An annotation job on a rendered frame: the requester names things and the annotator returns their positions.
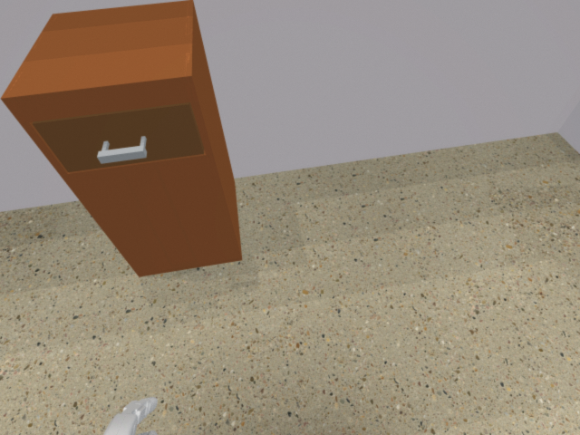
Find cabinet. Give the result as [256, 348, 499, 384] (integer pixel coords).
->
[1, 0, 242, 277]

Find drawer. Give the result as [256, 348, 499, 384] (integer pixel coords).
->
[33, 102, 204, 172]

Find left robot hand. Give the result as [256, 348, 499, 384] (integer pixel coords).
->
[103, 397, 158, 435]

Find handle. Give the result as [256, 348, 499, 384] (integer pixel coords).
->
[97, 136, 147, 164]

